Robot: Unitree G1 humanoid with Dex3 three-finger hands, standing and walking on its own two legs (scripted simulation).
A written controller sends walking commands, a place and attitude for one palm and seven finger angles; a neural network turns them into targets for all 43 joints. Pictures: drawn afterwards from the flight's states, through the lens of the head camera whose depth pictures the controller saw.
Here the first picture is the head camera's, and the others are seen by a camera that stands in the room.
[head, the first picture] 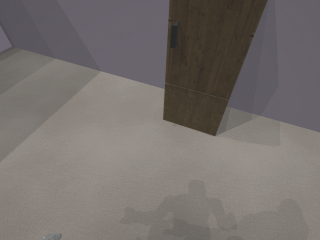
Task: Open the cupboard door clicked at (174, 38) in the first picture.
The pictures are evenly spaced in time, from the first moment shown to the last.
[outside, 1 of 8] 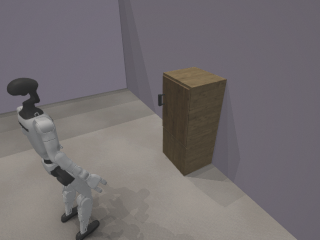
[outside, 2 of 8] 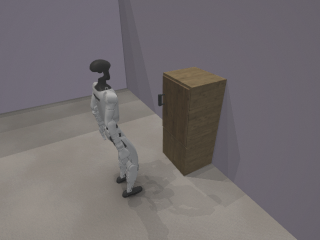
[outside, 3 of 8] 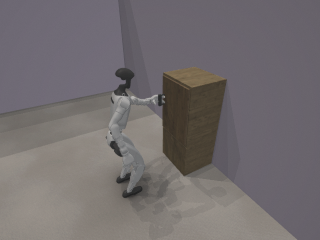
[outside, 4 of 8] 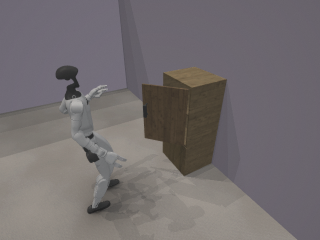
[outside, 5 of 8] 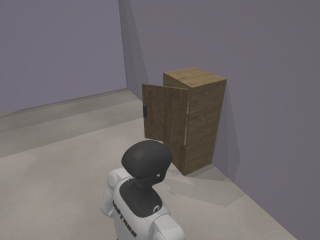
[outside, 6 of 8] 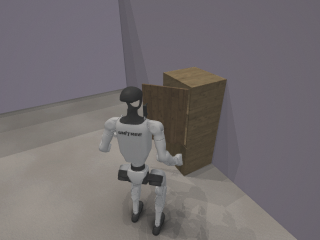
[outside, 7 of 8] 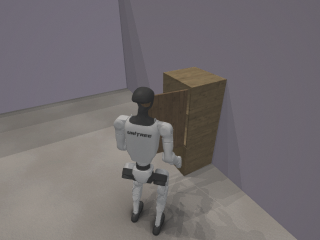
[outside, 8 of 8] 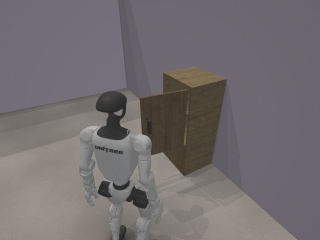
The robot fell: no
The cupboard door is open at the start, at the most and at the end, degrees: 0 84 84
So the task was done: yes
